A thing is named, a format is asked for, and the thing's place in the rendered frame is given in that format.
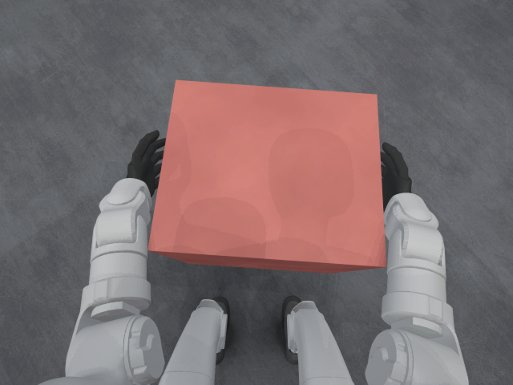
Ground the robot left thigh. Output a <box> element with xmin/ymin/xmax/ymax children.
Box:
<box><xmin>159</xmin><ymin>307</ymin><xmax>228</xmax><ymax>385</ymax></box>

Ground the robot right hand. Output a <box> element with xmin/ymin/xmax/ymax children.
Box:
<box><xmin>380</xmin><ymin>142</ymin><xmax>412</xmax><ymax>212</ymax></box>

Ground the robot left hand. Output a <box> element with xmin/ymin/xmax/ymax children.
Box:
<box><xmin>126</xmin><ymin>130</ymin><xmax>166</xmax><ymax>197</ymax></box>

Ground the robot right forearm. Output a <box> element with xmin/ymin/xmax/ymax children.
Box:
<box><xmin>382</xmin><ymin>192</ymin><xmax>469</xmax><ymax>385</ymax></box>

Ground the right robot upper arm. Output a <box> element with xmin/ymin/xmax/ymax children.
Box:
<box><xmin>365</xmin><ymin>329</ymin><xmax>468</xmax><ymax>385</ymax></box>

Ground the robot left forearm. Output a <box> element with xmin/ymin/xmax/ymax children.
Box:
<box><xmin>66</xmin><ymin>178</ymin><xmax>151</xmax><ymax>377</ymax></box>

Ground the carton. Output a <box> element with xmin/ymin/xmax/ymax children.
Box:
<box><xmin>147</xmin><ymin>80</ymin><xmax>386</xmax><ymax>274</ymax></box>

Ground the robot left foot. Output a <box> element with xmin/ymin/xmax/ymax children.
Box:
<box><xmin>213</xmin><ymin>297</ymin><xmax>230</xmax><ymax>365</ymax></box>

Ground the left robot upper arm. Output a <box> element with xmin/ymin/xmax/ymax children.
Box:
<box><xmin>39</xmin><ymin>314</ymin><xmax>165</xmax><ymax>385</ymax></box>

